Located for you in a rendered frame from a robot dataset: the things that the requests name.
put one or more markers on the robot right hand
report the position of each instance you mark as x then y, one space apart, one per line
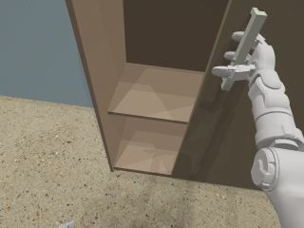
263 57

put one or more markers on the robot right upper arm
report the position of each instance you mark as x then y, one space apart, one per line
280 173

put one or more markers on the handle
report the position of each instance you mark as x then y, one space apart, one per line
249 36

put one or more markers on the right robot forearm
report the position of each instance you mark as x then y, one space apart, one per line
274 120

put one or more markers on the wardrobe door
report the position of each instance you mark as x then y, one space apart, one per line
219 142

